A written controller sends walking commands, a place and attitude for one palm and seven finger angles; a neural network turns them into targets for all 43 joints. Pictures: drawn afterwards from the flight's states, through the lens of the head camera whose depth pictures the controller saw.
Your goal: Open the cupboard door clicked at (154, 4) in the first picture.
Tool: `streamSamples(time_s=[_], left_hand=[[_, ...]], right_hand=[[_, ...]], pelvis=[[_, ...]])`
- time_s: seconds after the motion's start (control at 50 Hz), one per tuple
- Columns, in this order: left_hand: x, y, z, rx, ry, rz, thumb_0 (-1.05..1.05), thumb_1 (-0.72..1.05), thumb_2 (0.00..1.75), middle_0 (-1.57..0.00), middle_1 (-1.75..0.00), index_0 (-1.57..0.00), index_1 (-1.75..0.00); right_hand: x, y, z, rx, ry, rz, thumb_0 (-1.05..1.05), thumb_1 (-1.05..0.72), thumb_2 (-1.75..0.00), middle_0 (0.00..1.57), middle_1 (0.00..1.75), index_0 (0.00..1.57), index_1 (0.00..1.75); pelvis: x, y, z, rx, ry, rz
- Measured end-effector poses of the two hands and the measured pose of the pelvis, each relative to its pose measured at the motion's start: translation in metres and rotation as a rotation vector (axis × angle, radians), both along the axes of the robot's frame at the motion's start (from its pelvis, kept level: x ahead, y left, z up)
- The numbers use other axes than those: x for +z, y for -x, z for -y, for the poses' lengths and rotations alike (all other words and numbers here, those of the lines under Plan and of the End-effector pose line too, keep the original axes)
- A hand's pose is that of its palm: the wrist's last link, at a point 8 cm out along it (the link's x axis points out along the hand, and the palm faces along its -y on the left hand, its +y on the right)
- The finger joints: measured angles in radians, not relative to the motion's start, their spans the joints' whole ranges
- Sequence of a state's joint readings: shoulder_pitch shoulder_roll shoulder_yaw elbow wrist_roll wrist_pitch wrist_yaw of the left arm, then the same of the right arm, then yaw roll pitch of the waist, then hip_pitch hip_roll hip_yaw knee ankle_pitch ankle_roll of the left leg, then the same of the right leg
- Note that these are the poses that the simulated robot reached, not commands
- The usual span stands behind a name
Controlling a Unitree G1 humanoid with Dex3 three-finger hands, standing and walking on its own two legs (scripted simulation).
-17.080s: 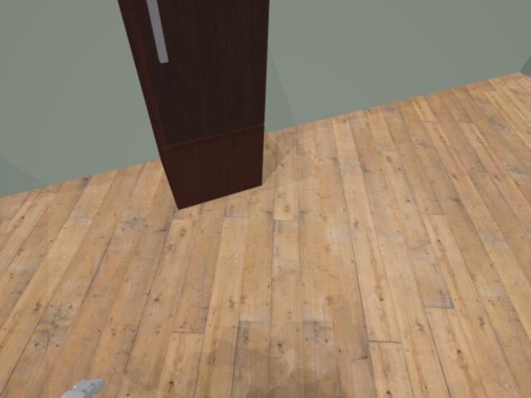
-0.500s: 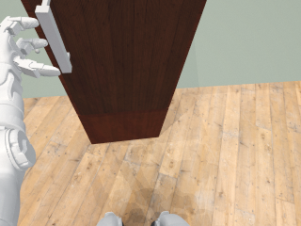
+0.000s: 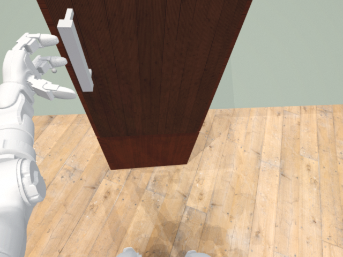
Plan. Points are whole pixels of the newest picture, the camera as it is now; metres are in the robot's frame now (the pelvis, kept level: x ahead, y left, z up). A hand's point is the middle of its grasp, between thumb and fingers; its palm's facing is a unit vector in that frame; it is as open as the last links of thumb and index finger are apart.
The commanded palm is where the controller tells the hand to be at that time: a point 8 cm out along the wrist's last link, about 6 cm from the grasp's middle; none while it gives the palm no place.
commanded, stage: slide the fingers in behind the handle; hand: left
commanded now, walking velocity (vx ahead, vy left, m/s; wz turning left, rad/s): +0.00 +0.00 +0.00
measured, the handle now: (79, 54) +0.55 +0.18 +0.13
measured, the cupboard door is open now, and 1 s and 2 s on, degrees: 0 0 0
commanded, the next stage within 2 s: close the thumb around the handle in 1.40 s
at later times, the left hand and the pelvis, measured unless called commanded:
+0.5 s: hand (77, 70) +0.50 +0.17 +0.13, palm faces +0.05 -1.00 +0.00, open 14.0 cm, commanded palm +0.47 +0.22 +0.13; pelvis +0.00 -0.01 +0.00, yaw +0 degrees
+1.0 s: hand (87, 72) +0.49 +0.15 +0.13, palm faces +0.06 -1.00 -0.01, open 14.1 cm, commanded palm +0.46 +0.19 +0.13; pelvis -0.01 -0.02 +0.00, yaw +1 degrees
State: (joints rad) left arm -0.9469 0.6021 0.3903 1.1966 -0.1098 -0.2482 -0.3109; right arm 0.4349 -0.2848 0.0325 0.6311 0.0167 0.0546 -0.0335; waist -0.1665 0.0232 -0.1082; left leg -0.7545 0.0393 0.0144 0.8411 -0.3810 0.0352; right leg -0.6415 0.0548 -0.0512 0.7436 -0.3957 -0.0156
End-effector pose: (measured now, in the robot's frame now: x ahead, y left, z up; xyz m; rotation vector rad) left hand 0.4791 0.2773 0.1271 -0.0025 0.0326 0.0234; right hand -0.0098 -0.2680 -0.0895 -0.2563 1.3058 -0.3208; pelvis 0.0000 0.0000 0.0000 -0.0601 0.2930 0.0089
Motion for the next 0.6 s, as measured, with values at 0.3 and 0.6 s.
streamSamples(time_s=[0.3,0.6], left_hand=[[-0.003,0.000,0.039,0.010,-0.004,0.001,-0.02,-0.50,0.30,-0.30,-1.20,-0.30,-1.20],[0.005,0.011,0.052,0.018,-0.022,0.012,-0.02,-0.50,0.30,-0.30,-1.20,-0.30,-1.20]], right_hand=[[-0.011,-0.029,-0.010,0.041,-0.063,0.077,0.01,-0.91,-0.90,0.20,0.30,0.20,0.30],[-0.010,0.015,0.005,-0.014,-0.058,0.011,0.01,-0.91,-0.90,0.20,0.30,0.20,0.30]], pelvis=[[-0.001,0.000,0.002,0.004,-0.011,0.017],[0.001,0.008,0.013,-0.002,-0.021,0.042]])
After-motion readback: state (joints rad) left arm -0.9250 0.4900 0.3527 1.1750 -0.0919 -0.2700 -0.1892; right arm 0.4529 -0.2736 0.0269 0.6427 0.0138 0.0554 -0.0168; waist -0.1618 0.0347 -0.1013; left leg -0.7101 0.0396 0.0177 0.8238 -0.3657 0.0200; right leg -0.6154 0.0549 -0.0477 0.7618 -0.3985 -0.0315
